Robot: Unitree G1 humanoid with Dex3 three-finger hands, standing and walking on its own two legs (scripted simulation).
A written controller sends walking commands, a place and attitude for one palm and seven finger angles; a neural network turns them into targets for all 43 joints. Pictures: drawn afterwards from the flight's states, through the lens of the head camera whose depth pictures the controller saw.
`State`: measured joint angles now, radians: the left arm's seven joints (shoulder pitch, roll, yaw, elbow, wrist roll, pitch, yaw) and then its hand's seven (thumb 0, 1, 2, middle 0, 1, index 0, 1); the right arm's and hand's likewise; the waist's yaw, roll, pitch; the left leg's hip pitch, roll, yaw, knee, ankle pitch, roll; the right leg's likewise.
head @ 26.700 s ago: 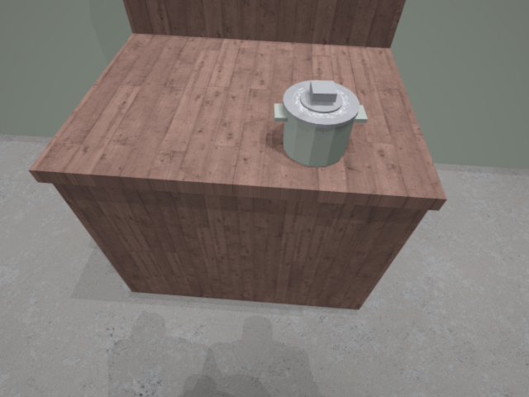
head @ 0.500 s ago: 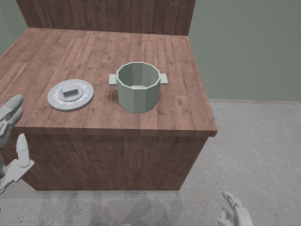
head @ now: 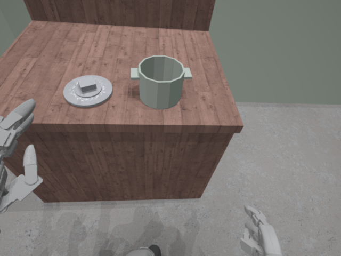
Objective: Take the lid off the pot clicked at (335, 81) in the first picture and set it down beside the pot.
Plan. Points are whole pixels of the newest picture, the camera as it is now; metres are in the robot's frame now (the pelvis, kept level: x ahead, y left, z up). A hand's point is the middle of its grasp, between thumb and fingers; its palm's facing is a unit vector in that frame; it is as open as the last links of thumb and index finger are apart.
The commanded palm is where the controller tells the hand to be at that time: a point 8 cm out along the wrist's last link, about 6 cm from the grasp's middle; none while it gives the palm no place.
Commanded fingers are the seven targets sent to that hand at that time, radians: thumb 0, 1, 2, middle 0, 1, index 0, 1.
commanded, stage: step back with the hand held close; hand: left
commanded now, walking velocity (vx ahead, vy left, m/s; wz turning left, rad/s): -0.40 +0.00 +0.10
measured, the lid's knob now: (87, 83) +0.62 +0.33 +0.01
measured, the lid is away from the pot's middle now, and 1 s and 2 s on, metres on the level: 0.25 0.25 0.25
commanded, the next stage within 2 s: stop stepping back and stand still in 0.18 s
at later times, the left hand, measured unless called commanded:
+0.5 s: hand out of the picture +0.06 +0.27 +0.19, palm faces +0.20 -0.86 -0.47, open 7.4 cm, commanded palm +0.02 +0.33 +0.19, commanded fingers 0.00 0.90 0.90 -0.20 -0.30 -0.20 -0.30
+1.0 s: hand out of the picture -0.01 +0.32 +0.21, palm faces +0.30 -0.84 -0.45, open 7.5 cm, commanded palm -0.07 +0.38 +0.19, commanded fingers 0.00 0.90 0.90 -0.20 -0.30 -0.20 -0.30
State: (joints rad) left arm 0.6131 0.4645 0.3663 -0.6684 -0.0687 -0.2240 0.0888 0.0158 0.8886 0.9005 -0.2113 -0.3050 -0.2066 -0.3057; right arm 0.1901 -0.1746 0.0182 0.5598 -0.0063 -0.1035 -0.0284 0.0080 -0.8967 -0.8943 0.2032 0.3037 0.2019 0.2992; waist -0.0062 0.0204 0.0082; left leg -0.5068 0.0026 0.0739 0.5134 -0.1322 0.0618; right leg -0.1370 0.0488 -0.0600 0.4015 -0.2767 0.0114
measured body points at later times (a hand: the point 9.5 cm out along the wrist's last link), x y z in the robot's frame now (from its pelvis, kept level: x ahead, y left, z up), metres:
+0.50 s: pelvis -0.11 +0.05 +0.02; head -0.09 +0.12 +0.46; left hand +0.05 +0.32 +0.22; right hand +0.03 -0.16 -0.04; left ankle +0.00 +0.09 -0.73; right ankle -0.17 -0.09 -0.68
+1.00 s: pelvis -0.19 +0.10 +0.01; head -0.20 +0.15 +0.45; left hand -0.03 +0.37 +0.24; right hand -0.04 -0.11 -0.05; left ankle -0.20 +0.21 -0.73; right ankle -0.16 -0.02 -0.68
